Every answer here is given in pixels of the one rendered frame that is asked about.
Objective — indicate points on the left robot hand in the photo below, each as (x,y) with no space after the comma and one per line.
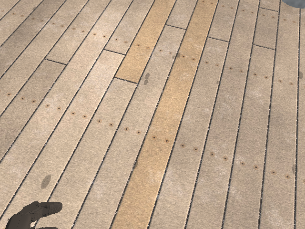
(33,212)

